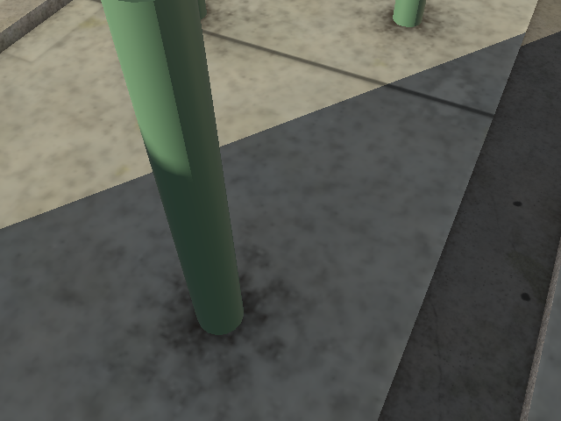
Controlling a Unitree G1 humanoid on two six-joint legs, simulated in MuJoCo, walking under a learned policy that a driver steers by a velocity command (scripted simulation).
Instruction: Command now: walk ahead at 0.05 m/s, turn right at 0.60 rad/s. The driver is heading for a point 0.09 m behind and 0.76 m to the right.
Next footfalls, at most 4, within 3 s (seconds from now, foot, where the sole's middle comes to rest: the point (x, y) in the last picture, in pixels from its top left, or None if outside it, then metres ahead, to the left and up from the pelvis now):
0.04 left None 0.10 0.14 -0.77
0.44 right None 0.04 -0.13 -0.77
0.86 left None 0.43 -0.06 -0.77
1.42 right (494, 400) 0.54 -0.46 -0.83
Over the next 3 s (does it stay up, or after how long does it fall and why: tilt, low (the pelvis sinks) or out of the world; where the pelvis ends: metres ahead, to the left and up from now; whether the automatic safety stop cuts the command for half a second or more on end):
stays up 0.62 -0.40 -0.07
